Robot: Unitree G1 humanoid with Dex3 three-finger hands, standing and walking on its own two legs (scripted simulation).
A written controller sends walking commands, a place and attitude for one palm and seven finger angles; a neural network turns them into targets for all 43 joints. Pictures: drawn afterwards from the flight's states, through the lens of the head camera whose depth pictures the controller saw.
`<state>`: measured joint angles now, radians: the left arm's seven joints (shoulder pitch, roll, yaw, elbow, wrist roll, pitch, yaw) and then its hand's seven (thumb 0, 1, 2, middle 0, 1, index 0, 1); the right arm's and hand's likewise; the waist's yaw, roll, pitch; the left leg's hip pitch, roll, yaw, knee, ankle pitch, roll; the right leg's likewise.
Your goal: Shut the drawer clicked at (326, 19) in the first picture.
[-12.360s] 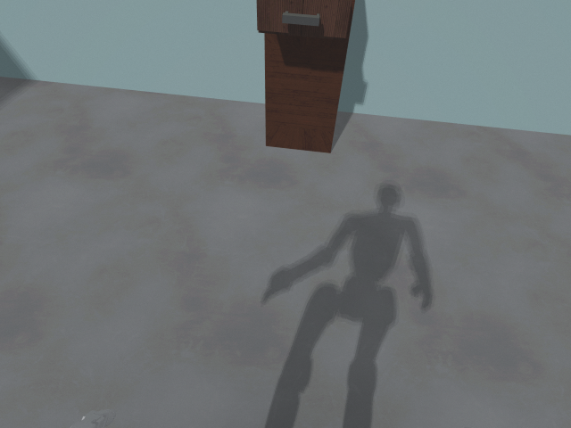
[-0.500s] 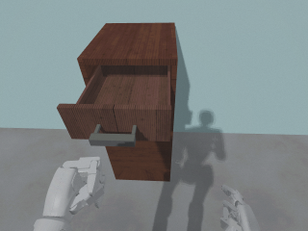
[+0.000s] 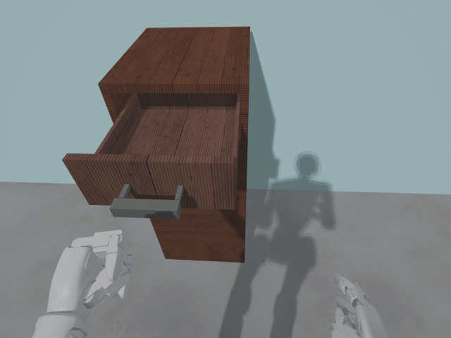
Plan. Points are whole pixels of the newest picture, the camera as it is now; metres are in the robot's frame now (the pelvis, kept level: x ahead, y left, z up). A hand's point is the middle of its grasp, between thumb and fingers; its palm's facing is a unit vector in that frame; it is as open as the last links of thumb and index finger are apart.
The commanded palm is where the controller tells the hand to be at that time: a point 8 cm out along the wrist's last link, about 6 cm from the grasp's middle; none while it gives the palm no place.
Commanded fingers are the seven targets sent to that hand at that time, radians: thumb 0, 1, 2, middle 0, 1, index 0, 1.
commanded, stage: bring the fist close to the handle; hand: left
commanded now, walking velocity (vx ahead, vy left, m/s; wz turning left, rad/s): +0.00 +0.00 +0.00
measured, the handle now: (149, 199) +0.36 +0.18 +0.06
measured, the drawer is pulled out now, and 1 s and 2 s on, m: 0.26 0.26 0.22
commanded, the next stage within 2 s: push the drawer shut in 1.08 s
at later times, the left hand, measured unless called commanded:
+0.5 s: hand (148, 265) +0.21 +0.14 +0.08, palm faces -0.02 -1.00 -0.01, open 3.3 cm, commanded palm +0.19 +0.20 +0.08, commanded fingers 0.00 0.90 0.90 -1.40 -1.60 -1.40 -1.60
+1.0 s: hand (156, 264) +0.23 +0.14 +0.06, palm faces +0.01 -1.00 -0.03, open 3.3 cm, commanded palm +0.20 +0.20 +0.07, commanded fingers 0.00 0.90 0.90 -1.40 -1.60 -1.40 -1.60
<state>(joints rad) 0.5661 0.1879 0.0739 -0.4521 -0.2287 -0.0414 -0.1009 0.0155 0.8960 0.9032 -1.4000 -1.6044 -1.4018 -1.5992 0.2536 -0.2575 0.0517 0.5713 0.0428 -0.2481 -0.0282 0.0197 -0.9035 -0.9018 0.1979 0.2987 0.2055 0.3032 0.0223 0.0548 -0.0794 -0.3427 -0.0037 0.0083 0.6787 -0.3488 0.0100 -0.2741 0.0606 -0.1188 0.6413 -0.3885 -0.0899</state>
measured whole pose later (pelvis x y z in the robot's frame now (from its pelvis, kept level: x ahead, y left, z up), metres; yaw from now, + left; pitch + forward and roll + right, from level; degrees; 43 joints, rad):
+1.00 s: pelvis -0.01 +0.03 -0.02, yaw -1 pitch +6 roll +0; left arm 0.40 0.12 -0.08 -0.18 -0.11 -0.23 0.04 0.01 0.90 0.90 -1.40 -1.60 -1.40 -1.60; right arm 0.25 -0.25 0.04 0.50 0.01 -0.11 0.01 0.02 -0.90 -0.90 0.20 0.30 0.21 0.30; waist -0.02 0.04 -0.09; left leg -0.55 -0.02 0.05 0.84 -0.41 0.05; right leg -0.50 0.03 -0.09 0.84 -0.46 -0.06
